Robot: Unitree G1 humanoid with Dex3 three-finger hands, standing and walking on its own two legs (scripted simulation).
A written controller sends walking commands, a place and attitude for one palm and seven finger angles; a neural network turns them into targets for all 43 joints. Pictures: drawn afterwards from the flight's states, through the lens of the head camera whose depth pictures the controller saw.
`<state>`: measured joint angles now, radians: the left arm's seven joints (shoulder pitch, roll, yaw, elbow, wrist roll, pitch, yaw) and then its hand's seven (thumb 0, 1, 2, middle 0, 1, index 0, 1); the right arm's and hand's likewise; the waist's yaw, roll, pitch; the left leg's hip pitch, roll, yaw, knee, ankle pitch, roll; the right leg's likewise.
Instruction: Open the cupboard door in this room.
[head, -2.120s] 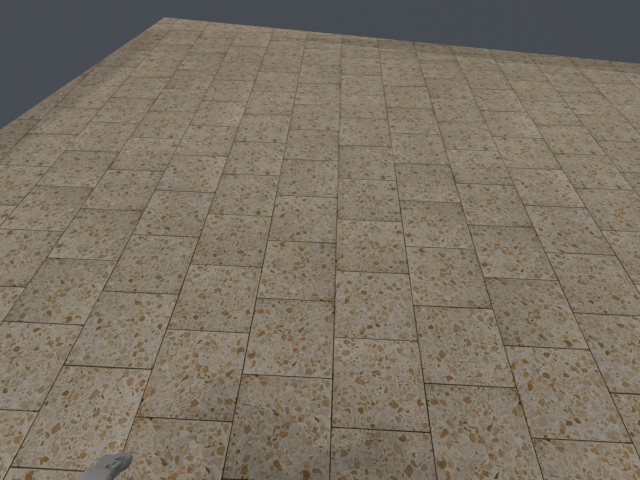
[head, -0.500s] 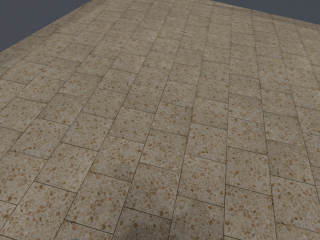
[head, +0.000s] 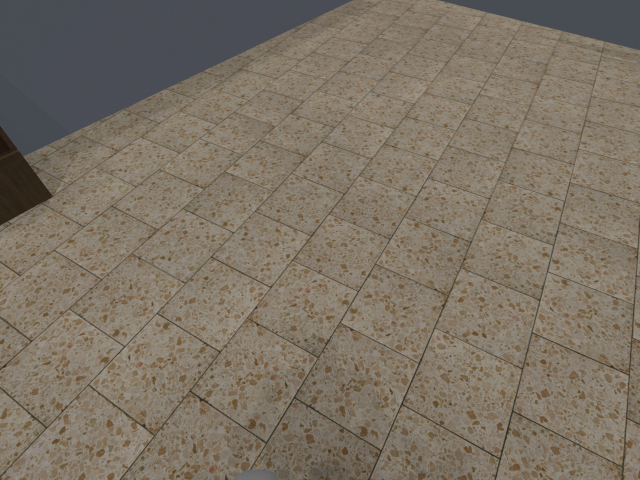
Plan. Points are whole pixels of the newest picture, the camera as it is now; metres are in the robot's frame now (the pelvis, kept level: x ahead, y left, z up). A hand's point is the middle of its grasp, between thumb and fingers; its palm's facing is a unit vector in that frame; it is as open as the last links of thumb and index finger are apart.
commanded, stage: turn or walk to find it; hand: left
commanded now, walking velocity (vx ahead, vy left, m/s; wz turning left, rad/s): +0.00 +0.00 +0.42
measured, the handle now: out of the picture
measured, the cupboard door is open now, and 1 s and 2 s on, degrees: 0 0 0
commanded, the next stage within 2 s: stand and wait in 0.70 s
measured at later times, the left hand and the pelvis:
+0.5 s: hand out of the picture +0.00 +0.28 -0.17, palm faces +0.23 -0.94 -0.24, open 7.4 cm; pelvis -0.03 +0.06 +0.01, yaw +10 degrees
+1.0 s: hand out of the picture -0.08 +0.18 -0.15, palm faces +0.37 -0.90 -0.25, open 7.3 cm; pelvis -0.06 -0.01 +0.00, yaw +20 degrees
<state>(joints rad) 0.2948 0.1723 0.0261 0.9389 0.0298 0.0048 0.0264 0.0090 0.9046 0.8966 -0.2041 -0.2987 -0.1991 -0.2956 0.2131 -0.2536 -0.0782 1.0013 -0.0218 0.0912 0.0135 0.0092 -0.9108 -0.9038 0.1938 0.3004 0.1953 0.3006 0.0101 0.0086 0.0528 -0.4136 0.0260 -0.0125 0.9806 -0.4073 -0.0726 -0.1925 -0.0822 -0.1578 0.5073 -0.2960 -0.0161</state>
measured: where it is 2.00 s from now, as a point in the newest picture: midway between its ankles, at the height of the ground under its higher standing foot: outside the picture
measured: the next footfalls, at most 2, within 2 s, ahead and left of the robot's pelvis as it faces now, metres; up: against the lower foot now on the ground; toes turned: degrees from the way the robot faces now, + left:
left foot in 0.12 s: +0.01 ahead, +0.14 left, +0.00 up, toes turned +7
right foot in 0.74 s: +0.01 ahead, -0.08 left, +0.00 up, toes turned +14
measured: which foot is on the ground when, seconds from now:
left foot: up 0.00-0.10, down 0.12-0.74, up 0.76-1.00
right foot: down 0.00-0.14, up 0.16-0.72, down 0.74-1.00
